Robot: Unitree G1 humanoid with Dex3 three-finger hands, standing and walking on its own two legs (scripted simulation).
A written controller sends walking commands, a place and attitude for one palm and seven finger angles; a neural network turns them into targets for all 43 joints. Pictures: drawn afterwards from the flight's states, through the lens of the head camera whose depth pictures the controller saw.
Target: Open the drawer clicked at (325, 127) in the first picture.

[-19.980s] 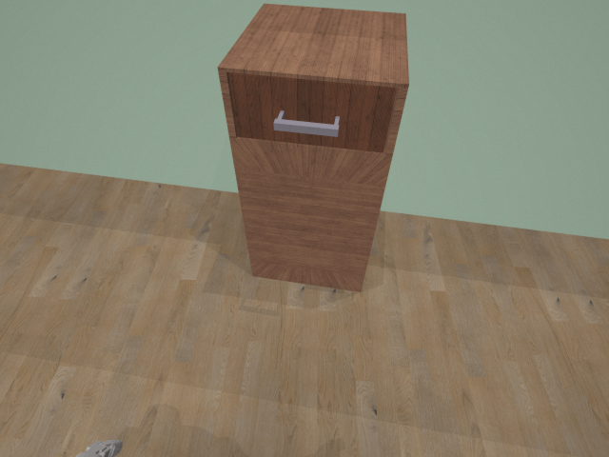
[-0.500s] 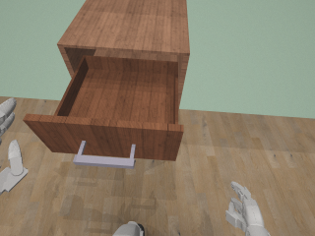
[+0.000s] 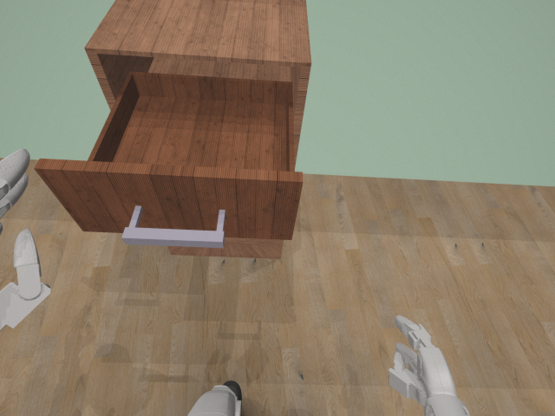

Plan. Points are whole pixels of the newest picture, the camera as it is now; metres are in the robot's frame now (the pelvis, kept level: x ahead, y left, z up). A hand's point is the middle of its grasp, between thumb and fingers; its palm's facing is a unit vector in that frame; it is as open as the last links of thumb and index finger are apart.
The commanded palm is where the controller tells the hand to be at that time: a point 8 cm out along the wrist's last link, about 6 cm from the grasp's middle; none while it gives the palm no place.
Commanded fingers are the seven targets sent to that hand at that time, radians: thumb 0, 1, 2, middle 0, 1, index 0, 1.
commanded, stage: stop stepping back and stand still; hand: left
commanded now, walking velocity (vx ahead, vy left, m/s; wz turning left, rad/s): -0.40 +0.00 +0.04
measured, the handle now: (177, 226) +0.39 +0.19 +0.00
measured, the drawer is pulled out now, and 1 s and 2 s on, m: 0.30 0.30 0.30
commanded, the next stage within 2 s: let the arm hang, fingers relaxed in 0.78 s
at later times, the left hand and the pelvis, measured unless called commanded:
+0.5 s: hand out of the picture +0.07 +0.23 +0.18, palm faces +0.40 -0.79 -0.47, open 7.4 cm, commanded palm +0.01 +0.27 +0.19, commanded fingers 0.00 0.90 0.90 -0.20 -0.30 -0.20 -0.30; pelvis -0.10 -0.02 +0.01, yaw +5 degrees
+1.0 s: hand out of the picture +0.10 +0.26 +0.01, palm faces +0.26 -0.88 -0.40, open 7.4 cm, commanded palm none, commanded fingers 0.00 0.90 0.90 -0.20 -0.30 -0.20 -0.30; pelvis -0.09 +0.00 +0.00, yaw +6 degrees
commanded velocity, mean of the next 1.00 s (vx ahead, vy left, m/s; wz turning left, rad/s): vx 0.09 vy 0.02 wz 0.00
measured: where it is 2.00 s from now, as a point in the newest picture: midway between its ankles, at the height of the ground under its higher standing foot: outside the picture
